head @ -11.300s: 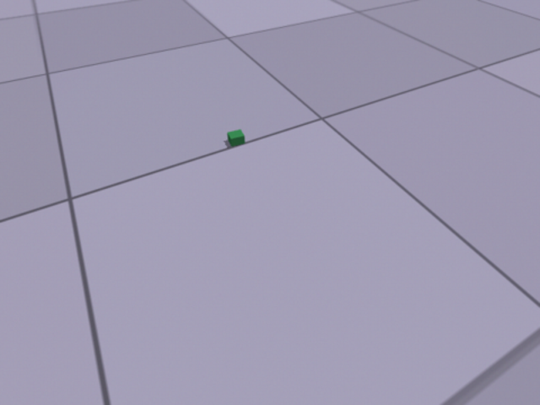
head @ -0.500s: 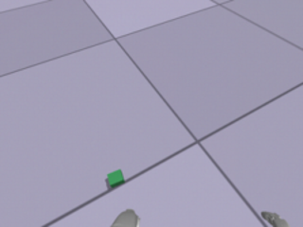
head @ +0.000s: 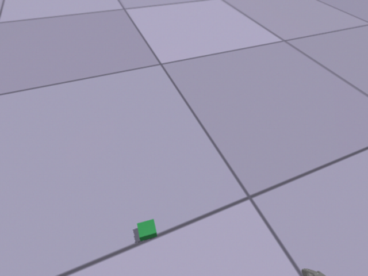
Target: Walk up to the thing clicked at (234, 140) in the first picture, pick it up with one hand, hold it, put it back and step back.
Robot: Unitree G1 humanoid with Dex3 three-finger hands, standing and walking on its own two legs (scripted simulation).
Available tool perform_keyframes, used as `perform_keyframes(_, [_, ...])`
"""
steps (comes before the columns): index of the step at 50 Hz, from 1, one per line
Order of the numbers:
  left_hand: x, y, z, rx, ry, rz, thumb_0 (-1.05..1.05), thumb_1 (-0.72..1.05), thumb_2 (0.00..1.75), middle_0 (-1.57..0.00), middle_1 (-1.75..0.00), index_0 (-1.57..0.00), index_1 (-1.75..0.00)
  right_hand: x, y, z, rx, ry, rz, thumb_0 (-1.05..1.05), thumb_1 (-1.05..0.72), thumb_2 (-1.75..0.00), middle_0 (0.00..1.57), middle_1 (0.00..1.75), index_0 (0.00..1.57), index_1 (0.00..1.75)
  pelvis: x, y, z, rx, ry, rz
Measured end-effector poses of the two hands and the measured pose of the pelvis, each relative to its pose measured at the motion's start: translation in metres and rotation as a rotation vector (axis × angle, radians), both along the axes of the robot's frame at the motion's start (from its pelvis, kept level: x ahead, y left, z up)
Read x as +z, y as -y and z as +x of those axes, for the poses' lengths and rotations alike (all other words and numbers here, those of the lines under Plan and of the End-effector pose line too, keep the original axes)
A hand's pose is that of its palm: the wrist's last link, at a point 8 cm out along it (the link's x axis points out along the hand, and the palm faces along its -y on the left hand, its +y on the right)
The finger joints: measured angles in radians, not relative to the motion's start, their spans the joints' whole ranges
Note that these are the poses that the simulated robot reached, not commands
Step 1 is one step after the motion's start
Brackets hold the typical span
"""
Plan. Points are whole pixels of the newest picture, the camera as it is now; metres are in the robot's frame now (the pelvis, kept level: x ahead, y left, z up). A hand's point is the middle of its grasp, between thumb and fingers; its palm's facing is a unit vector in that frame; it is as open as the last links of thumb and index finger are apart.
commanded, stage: walk up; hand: left
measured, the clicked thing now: (147, 229) +0.47 +0.19 -0.73
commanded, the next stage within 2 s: stand in 0.78 s
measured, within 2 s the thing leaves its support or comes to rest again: neither
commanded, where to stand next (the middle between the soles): +0.08 -0.02 m, yaw -4 degrees
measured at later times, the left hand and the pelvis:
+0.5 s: hand out of the picture +0.12 +0.24 -0.14, palm faces -0.10 -0.93 -0.36, open 7.4 cm; pelvis +0.00 -0.02 +0.00, yaw -4 degrees
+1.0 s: hand out of the picture +0.11 +0.23 -0.13, palm faces -0.11 -0.94 -0.32, open 7.4 cm; pelvis +0.00 -0.01 +0.02, yaw -5 degrees
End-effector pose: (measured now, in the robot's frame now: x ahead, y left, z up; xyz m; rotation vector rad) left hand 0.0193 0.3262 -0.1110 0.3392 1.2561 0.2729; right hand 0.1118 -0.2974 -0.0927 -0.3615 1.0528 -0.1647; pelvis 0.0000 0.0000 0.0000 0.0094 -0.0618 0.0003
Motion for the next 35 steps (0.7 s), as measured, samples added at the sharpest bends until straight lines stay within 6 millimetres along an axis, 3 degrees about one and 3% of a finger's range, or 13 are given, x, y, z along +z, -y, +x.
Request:
perform_keyframes(6, [-0.004,0.009,0.026,-0.046,0.011,-0.041,0.01,0.9,0.9,-0.2,-0.3,-0.2,-0.3,0.007,-0.009,0.014,-0.003,0.053,0.009,0.0,-0.9,-0.9,0.21,0.3,0.2,0.3,0.003,-0.002,0.005,-0.031,-0.001,-0.006])
perform_keyframes(12, [-0.004,0.022,0.045,-0.083,0.021,-0.022,0.01,0.9,0.9,-0.2,-0.3,-0.2,-0.3,-0.006,0.012,0.011,-0.05,0.038,0.01,0.0,-0.9,-0.9,0.21,0.3,0.2,0.3,-0.004,0.009,0.004,-0.052,0.002,-0.016])
perform_keyframes(16, [0.0,0.031,0.058,-0.108,0.034,-0.023,0.01,0.9,0.9,-0.2,-0.3,-0.2,-0.3,-0.013,0.024,-0.004,-0.096,-0.008,0.01,0.0,-0.9,-0.9,0.21,0.3,0.2,0.3,-0.003,0.014,0.003,-0.053,-0.002,-0.007])
perform_keyframes(27, [0.008,0.049,0.108,-0.182,0.116,-0.049,0.01,0.9,0.9,-0.2,-0.3,-0.2,-0.3,-0.016,0.037,-0.068,-0.174,-0.141,-0.005,0.0,-0.9,-0.9,0.21,0.3,0.2,0.3,0.003,0.017,-0.004,-0.075,-0.008,0.001])
perform_keyframes(35, [0.01,0.057,0.12,-0.205,0.129,-0.076,0.01,0.9,0.9,-0.2,-0.3,-0.2,-0.3,-0.011,0.036,-0.094,-0.208,-0.171,-0.007,0.0,-0.9,-0.9,0.21,0.3,0.2,0.3,0.007,0.015,-0.008,-0.09,-0.011,0.0])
